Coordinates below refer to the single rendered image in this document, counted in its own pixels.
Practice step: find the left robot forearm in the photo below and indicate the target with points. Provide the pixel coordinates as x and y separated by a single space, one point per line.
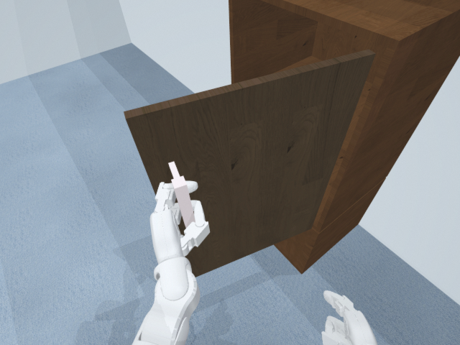
176 297

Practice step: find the cupboard door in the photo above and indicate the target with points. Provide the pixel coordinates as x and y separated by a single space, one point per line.
262 152

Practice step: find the left robot hand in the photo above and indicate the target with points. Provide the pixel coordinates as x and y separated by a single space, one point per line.
165 220

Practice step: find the handle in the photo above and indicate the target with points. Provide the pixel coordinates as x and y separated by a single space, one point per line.
182 195

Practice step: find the right robot hand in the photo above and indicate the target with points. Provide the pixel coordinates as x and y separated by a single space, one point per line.
355 329

